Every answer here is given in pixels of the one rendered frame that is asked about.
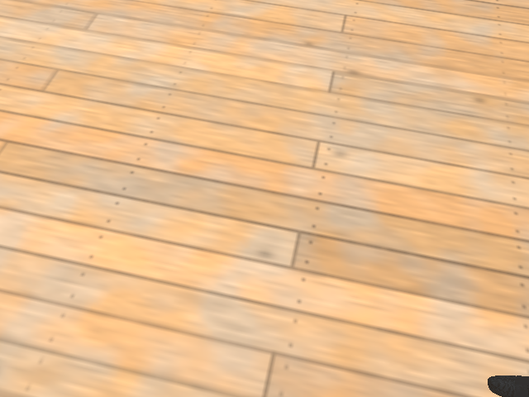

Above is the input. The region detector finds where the robot right hand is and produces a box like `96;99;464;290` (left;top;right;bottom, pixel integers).
488;375;529;397

